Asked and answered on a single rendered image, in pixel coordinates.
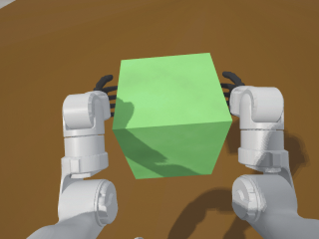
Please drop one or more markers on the robot left upper arm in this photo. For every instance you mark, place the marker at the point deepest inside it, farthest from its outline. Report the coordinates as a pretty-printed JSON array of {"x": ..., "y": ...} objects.
[{"x": 85, "y": 208}]

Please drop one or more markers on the left robot forearm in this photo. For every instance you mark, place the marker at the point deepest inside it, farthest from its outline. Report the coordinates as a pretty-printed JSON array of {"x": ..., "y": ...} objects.
[{"x": 84, "y": 118}]

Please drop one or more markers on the robot right upper arm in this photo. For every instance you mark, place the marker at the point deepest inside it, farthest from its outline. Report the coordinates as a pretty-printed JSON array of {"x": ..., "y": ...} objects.
[{"x": 268, "y": 203}]

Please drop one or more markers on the robot left hand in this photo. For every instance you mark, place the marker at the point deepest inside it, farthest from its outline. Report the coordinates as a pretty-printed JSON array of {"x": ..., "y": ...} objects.
[{"x": 99, "y": 87}]

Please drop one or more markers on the carton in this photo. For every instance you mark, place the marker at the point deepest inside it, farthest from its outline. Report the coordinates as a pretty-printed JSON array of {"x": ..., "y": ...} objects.
[{"x": 171, "y": 117}]

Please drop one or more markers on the right robot forearm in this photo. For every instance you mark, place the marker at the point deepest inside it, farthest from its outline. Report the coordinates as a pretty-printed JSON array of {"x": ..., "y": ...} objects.
[{"x": 261, "y": 120}]

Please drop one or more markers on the robot right hand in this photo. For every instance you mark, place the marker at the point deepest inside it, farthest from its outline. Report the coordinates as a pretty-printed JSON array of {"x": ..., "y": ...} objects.
[{"x": 237, "y": 83}]

